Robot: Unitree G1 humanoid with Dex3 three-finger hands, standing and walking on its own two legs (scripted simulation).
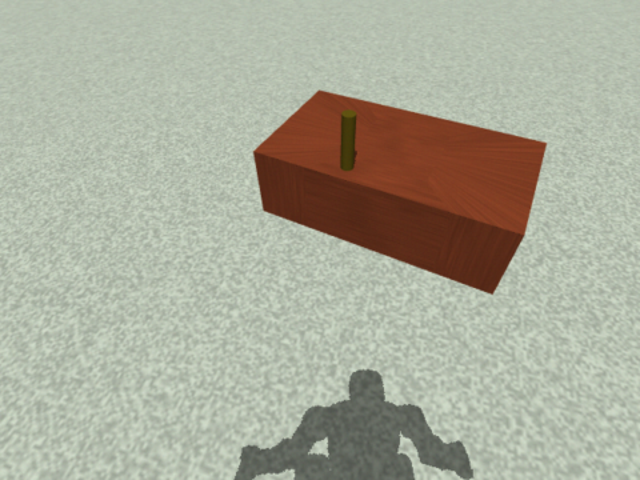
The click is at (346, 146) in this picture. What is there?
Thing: slim round
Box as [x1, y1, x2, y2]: [340, 110, 355, 170]
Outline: 345,110 342,112 341,117 340,167 344,170 350,170 353,167 355,112 352,110
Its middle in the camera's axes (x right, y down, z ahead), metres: +0.11 -0.36 +1.42
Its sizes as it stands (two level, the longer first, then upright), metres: 0.051 0.051 0.225
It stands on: a support 0.33 m high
